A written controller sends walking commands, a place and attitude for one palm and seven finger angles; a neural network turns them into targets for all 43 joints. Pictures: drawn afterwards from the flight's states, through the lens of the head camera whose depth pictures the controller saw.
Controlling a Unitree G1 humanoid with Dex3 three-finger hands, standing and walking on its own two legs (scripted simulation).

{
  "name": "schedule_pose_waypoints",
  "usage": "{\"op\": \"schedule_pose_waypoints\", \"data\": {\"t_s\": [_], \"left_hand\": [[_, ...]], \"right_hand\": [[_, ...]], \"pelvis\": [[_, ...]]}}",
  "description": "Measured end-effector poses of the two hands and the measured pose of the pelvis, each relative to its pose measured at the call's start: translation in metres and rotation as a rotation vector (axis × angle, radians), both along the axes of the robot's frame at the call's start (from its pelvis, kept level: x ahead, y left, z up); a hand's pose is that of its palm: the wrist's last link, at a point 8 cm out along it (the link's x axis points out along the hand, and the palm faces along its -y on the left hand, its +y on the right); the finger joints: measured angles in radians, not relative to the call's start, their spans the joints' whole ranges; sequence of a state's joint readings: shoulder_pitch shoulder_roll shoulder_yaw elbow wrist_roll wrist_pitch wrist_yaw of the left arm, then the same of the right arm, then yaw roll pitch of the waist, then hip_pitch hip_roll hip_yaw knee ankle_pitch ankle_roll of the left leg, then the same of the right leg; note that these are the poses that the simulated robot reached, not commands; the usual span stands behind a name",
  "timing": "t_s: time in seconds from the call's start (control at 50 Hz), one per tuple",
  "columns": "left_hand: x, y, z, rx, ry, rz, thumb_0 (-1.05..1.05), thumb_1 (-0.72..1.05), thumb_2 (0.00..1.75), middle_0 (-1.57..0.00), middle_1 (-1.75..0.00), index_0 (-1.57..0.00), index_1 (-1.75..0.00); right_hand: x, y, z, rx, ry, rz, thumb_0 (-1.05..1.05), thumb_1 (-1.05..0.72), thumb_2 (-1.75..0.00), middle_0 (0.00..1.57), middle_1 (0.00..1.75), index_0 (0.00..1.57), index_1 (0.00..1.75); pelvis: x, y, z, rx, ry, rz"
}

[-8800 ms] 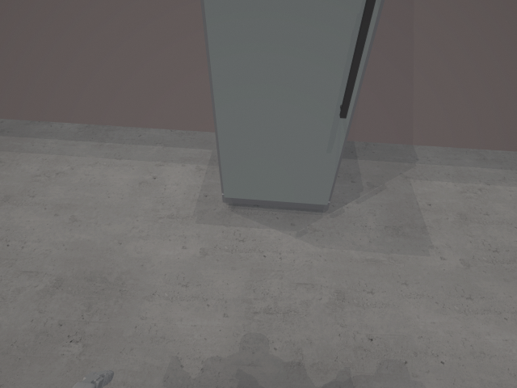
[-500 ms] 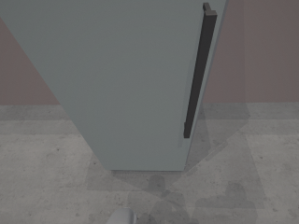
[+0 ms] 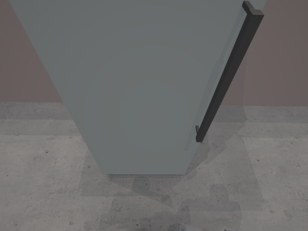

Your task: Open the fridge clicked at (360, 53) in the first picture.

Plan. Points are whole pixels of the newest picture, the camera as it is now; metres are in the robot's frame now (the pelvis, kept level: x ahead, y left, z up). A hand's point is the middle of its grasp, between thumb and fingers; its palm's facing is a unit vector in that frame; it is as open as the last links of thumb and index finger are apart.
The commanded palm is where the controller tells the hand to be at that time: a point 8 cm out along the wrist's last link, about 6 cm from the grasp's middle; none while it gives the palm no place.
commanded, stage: come to a stop and stand still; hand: right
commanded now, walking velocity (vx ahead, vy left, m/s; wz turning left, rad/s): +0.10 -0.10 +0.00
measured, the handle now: (215, 92) +0.47 -0.15 +0.09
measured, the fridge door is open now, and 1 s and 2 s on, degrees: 0 0 0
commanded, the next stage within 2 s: look again from close up in 1.68 s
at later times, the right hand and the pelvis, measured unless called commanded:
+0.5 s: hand out of the picture -0.03 -0.21 -0.17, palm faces +0.06 +0.99 -0.16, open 7.4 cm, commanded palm none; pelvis -0.02 -0.04 +0.01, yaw +0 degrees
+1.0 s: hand out of the picture -0.02 -0.18 -0.16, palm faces +0.04 +0.97 -0.23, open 7.3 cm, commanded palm none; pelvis -0.05 +0.00 +0.00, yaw +0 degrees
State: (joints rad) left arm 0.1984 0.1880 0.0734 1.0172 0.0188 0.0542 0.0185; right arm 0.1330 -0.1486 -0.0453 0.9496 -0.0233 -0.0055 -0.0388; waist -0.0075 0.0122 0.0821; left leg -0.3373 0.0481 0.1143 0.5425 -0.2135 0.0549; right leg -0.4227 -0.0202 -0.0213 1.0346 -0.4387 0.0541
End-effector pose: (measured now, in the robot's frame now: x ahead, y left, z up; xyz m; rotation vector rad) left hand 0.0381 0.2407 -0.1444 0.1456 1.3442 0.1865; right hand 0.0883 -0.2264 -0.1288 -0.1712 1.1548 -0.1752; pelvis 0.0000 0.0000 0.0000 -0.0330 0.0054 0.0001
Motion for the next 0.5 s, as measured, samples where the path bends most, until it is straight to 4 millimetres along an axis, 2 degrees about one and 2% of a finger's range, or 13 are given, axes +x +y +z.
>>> {"op": "schedule_pose_waypoints", "data": {"t_s": [0.1,0.18,0.24,0.32,0.42,0.5], "left_hand": [[0.03,-0.006,0.013,0.023,-0.104,-0.072,0.0,0.92,0.9,-0.19,-0.3,-0.2,-0.29],[0.033,-0.025,0.018,0.038,-0.162,-0.111,0.0,0.92,0.9,-0.19,-0.3,-0.2,-0.3],[0.017,-0.044,0.022,0.034,-0.155,-0.114,0.0,0.91,0.9,-0.19,-0.3,-0.2,-0.3],[-0.014,-0.057,0.025,0.037,-0.095,-0.086,0.0,0.95,0.9,-0.2,-0.3,-0.2,-0.3],[-0.055,-0.064,0.022,0.019,0.009,-0.054,0.0,0.94,0.9,-0.2,-0.3,-0.21,-0.3],[-0.088,-0.066,0.016,-0.01,0.095,-0.012,0.0,0.93,0.9,-0.2,-0.3,-0.21,-0.3]], "right_hand": [[-0.051,-0.026,-0.004,-0.013,0.069,-0.05,-0.01,-0.91,-0.9,0.2,0.3,0.2,0.3],[-0.095,-0.049,-0.016,-0.002,0.143,-0.093,0.0,-0.91,-0.9,0.2,0.3,0.2,0.3],[-0.121,-0.059,-0.021,0.017,0.206,-0.115,0.0,-0.91,-0.9,0.2,0.3,0.2,0.3],[-0.138,-0.06,-0.015,0.046,0.247,-0.114,0.0,-0.91,-0.9,0.2,0.3,0.2,0.3],[-0.139,-0.049,-0.015,0.073,0.274,-0.096,0.0,-0.91,-0.9,0.2,0.3,0.19,0.3],[-0.125,-0.032,-0.015,0.083,0.281,-0.061,0.0,-0.91,-0.9,0.2,0.3,0.19,0.3]], "pelvis": [[-0.014,-0.01,0.001,0.002,0.002,-0.006],[-0.022,-0.026,-0.004,0.028,-0.002,-0.005],[-0.024,-0.036,-0.001,0.032,-0.02,-0.007],[-0.022,-0.044,0.007,0.045,-0.024,-0.017],[-0.021,-0.044,0.01,0.034,-0.017,-0.009],[-0.022,-0.037,0.009,0.028,-0.013,-0.005]]}}
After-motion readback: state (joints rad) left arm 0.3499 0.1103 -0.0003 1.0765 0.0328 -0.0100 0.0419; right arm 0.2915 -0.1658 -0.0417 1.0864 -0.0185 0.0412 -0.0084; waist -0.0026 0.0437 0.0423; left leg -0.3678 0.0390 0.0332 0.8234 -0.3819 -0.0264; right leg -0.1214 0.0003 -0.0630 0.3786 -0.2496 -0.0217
